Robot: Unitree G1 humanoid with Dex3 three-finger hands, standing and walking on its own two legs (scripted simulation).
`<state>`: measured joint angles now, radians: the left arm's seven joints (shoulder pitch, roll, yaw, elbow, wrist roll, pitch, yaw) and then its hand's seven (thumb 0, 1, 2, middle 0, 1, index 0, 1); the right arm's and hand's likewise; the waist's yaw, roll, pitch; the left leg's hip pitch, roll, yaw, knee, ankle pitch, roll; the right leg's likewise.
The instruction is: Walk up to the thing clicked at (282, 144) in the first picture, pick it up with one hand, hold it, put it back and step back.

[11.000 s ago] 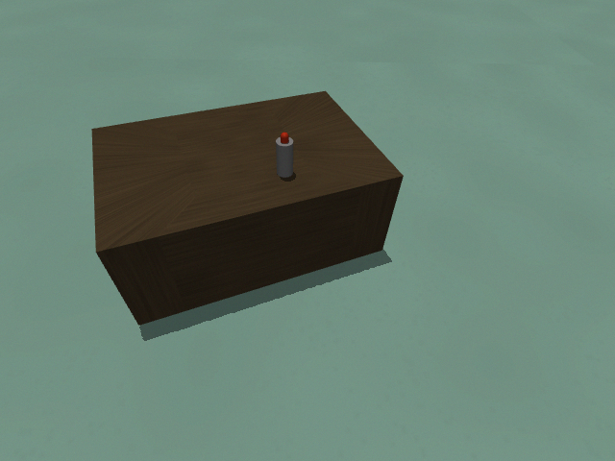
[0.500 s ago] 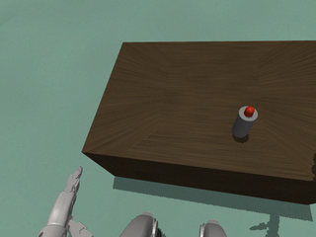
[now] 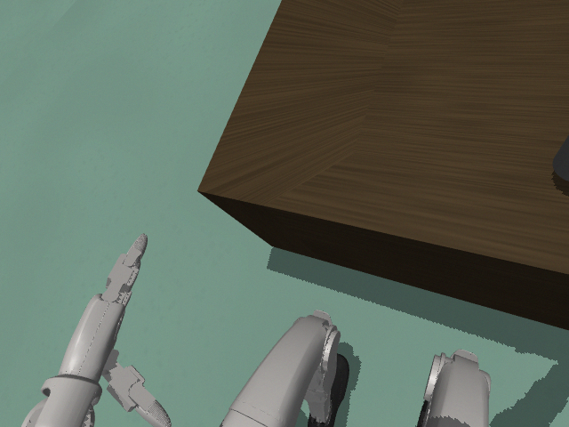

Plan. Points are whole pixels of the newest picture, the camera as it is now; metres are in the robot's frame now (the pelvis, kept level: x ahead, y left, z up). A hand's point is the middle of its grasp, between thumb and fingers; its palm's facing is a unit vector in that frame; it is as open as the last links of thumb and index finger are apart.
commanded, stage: close in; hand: right
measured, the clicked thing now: out of the picture +0.57 -0.25 -0.07
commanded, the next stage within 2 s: close in 0.54 s
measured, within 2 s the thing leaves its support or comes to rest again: leaves its support in 1.92 s
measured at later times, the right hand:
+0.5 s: hand out of the picture +0.51 -0.25 -0.08, palm faces +0.26 +0.97 +0.02, open 17.7 cm
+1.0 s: hand out of the picture +0.54 -0.23 -0.08, palm faces +0.27 +0.96 +0.01, open 16.5 cm
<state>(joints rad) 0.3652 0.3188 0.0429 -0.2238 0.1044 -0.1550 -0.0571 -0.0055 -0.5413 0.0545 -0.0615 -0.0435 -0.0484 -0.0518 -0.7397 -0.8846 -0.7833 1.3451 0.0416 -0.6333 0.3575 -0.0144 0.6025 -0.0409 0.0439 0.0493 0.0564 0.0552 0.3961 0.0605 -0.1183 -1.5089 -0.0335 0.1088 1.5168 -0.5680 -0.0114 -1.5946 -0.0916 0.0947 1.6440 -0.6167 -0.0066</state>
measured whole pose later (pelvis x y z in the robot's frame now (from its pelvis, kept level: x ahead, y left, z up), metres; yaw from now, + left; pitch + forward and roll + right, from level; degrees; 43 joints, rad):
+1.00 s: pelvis -0.01 +0.01 -0.04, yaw +0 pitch +34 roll +7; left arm 0.49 0.37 0.16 -0.49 0.09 -0.11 -0.10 0.00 -0.56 0.07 -0.07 -0.05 -0.06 -0.06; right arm -0.82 -0.71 -0.65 1.14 -0.06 -0.55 0.07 -0.01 0.52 -0.02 0.29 0.12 0.29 0.13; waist 0.44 0.04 -0.13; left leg -1.67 -0.03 0.09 1.67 -0.60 0.00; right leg -1.73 -0.09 0.09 1.77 -0.64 0.00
